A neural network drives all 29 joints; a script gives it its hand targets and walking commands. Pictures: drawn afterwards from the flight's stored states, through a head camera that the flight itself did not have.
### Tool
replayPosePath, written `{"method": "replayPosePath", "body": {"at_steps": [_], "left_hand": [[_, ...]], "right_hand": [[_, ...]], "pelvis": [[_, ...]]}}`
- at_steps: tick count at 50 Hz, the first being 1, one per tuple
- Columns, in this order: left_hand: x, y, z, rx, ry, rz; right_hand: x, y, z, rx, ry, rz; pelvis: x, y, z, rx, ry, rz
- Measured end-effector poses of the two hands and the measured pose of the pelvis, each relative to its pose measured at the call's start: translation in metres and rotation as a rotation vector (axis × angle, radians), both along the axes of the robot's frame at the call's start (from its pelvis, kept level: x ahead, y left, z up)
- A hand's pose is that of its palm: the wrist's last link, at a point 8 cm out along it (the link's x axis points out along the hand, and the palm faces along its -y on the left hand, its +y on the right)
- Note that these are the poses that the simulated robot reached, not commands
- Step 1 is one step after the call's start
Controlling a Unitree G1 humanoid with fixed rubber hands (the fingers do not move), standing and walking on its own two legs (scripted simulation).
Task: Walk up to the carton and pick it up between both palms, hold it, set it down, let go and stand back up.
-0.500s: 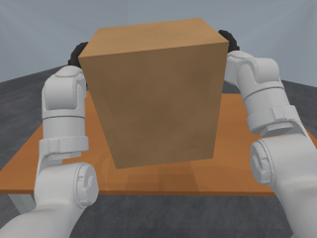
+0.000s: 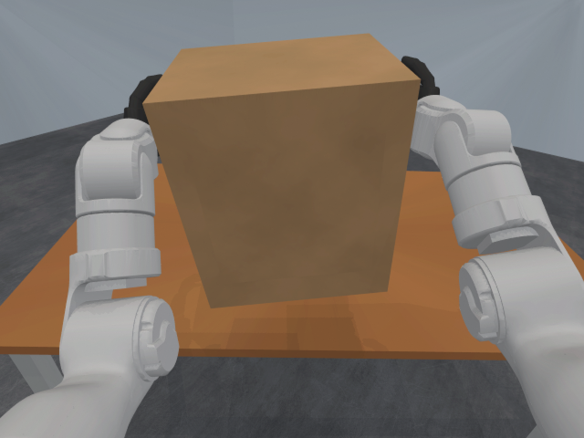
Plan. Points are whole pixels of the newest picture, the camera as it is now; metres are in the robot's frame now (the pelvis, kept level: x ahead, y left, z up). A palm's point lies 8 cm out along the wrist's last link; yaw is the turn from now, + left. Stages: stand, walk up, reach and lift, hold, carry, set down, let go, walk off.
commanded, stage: hold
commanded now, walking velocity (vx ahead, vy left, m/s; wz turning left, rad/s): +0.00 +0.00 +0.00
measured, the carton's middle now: (287, 174) +0.37 +0.00 +0.26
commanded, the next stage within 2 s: none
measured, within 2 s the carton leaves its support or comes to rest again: neither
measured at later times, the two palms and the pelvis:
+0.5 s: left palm (142, 134) +0.36 +0.17 +0.32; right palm (420, 115) +0.37 -0.16 +0.35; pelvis +0.00 +0.00 +0.00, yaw +0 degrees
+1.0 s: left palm (139, 136) +0.35 +0.17 +0.32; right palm (421, 113) +0.36 -0.16 +0.35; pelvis +0.00 +0.00 +0.00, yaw -1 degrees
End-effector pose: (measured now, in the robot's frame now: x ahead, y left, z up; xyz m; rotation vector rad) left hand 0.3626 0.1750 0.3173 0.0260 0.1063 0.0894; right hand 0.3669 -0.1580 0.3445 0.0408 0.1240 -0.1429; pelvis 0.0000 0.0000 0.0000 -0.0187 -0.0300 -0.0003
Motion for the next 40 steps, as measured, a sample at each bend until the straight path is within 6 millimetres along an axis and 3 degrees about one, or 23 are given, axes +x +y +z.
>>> {"method": "replayPosePath", "body": {"at_steps": [40], "left_hand": [[0.0014,-0.0009,0.0017,0.002,0.000,-0.003]], "right_hand": [[0.0008,-0.0010,0.0014,0.001,0.002,-0.002]], "pelvis": [[0.0007,0.0004,0.0001,0.000,0.002,0.001]]}}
